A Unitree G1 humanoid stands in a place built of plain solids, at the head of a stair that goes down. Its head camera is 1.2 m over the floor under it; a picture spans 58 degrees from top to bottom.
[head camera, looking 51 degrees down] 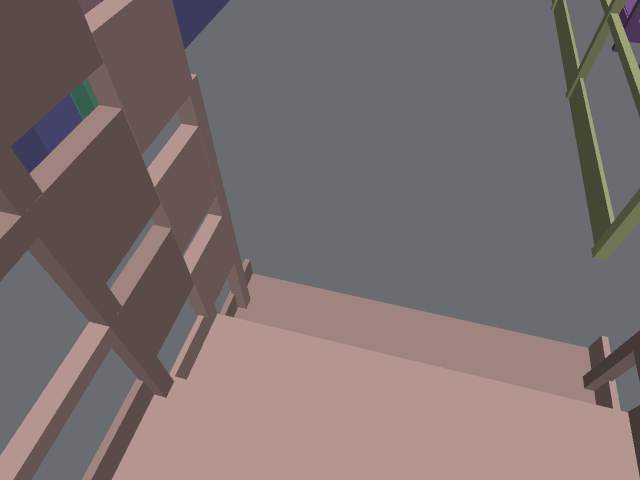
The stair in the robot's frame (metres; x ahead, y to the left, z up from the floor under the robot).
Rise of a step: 0.17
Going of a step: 0.30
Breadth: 1.40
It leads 15 degrees to the right of straight ahead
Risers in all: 3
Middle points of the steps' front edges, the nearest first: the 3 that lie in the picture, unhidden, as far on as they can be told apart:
0.31 -0.21 0.00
0.60 -0.29 -0.17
0.89 -0.37 -0.34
